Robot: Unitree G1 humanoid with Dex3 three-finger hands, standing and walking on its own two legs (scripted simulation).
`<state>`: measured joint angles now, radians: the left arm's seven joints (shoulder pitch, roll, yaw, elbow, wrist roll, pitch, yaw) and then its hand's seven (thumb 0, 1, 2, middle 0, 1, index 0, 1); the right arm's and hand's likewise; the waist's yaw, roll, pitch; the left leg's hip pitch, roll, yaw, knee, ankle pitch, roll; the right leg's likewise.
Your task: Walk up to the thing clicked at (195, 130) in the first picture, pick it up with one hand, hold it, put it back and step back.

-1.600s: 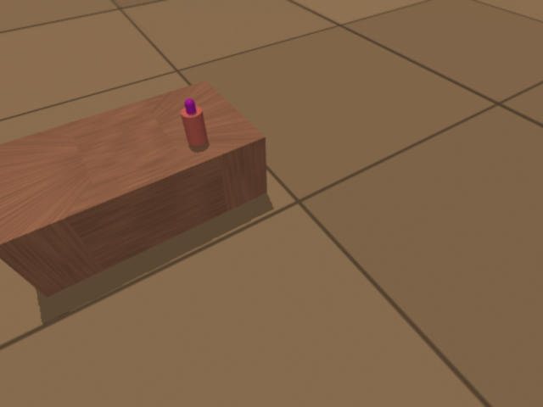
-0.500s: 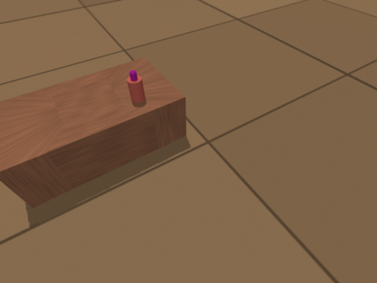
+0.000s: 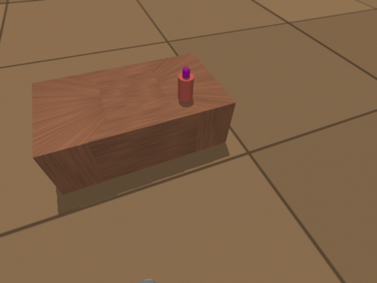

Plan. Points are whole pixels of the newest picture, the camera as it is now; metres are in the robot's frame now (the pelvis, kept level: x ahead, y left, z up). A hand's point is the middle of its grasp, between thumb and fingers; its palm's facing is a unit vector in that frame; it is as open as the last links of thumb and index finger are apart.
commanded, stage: walk up
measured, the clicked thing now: (185, 83) +1.16 -0.01 -0.29
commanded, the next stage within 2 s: none
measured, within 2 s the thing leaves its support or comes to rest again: neither
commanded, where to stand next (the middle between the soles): +0.48 +0.15 m, yaw +6 degrees
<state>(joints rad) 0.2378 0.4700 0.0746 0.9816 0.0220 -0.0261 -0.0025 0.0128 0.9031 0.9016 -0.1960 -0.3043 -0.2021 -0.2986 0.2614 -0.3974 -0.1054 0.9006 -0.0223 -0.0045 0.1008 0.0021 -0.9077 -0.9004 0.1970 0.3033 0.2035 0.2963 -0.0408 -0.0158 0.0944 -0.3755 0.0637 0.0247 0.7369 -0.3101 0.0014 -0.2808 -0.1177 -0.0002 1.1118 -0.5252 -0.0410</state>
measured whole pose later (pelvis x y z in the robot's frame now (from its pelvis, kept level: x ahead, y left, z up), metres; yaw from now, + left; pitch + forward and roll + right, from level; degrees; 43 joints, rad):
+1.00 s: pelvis +0.35 +0.14 +0.02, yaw +11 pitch -3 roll -1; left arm 0.34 0.42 0.03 0.83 -0.01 -0.06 -0.01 0.01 0.90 0.90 -0.20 -0.30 -0.21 -0.30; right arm 0.27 -0.37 -0.05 0.76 0.00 -0.04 0.06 0.00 -0.90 -0.90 0.20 0.30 0.21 0.30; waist 0.00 -0.02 0.10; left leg -0.26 -0.01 0.05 0.56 -0.24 0.06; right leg -0.45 -0.07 0.02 1.09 -0.37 -0.04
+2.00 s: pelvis +0.42 +0.17 +0.02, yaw +8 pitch -2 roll +0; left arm 0.13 0.37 0.01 1.09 0.00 0.02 -0.03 0.01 0.90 0.90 -0.20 -0.30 -0.20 -0.30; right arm 0.12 -0.37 -0.01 1.04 -0.01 -0.03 -0.01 0.00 -0.90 -0.90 0.20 0.30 0.21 0.30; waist 0.02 -0.01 0.08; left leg -0.12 0.03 0.00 0.48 -0.31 -0.03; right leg -0.28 -0.02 0.01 0.48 -0.16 0.01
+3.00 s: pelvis +0.43 +0.17 +0.03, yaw +6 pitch -2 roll +1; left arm 0.10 0.34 0.03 1.10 0.01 0.02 -0.03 0.01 0.90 0.90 -0.20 -0.30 -0.20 -0.30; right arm 0.14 -0.37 -0.01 1.10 -0.01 -0.02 0.00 0.00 -0.90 -0.90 0.20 0.30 0.21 0.30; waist 0.00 0.00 0.06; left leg -0.07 0.05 0.03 0.38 -0.27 -0.04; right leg -0.25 0.00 0.03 0.42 -0.14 0.00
